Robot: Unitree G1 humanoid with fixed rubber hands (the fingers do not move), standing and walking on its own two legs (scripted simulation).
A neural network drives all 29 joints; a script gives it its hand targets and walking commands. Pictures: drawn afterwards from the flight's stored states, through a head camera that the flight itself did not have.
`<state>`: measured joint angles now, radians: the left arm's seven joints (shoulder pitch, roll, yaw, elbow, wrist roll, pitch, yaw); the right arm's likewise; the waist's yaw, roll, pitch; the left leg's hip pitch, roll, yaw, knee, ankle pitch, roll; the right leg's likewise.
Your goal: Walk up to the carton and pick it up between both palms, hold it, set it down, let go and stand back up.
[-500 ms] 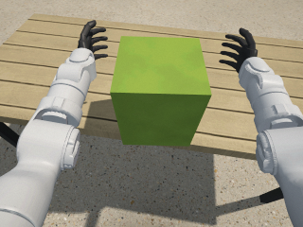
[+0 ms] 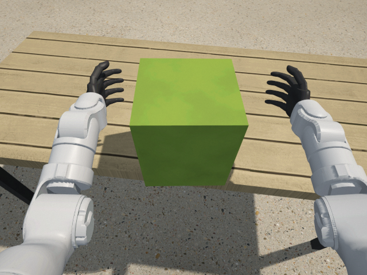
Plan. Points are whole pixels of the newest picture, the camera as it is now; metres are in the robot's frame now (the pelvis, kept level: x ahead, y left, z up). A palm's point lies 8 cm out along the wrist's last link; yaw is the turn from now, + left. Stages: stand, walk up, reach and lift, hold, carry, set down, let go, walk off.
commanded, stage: set down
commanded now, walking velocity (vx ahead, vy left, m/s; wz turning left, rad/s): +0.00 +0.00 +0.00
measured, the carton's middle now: (185, 126) +0.44 +0.02 +0.04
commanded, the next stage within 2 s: none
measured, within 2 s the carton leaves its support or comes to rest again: neither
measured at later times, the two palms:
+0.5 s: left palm (93, 133) +0.36 +0.20 +0.11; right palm (301, 141) +0.36 -0.22 +0.11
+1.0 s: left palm (95, 171) +0.30 +0.20 +0.05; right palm (299, 178) +0.30 -0.22 +0.05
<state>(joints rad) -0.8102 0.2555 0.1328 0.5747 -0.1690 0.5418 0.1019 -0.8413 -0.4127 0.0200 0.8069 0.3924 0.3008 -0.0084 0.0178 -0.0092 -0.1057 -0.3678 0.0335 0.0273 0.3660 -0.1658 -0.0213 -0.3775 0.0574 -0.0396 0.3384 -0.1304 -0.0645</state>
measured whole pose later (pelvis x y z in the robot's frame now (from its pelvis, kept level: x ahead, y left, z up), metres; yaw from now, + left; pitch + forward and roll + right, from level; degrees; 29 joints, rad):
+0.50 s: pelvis +0.00 +0.01 +0.00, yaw +0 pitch +5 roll +0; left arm -0.43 0.18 0.14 0.25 -0.13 0.53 0.09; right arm -0.46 -0.35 -0.03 0.49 0.33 0.26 0.02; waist 0.00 -0.02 -0.08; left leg -0.26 0.02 0.04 0.33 -0.16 -0.01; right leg -0.29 0.05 -0.02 0.34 -0.14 -0.06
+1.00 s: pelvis +0.00 +0.01 +0.00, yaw -2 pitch +2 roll +1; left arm -0.13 0.10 0.08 0.19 -0.09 0.23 0.12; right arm -0.16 -0.32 -0.03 0.41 0.29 0.03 0.07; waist 0.03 -0.02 -0.02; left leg -0.17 0.01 0.05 0.30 -0.16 -0.01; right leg -0.22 0.05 0.01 0.34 -0.15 -0.05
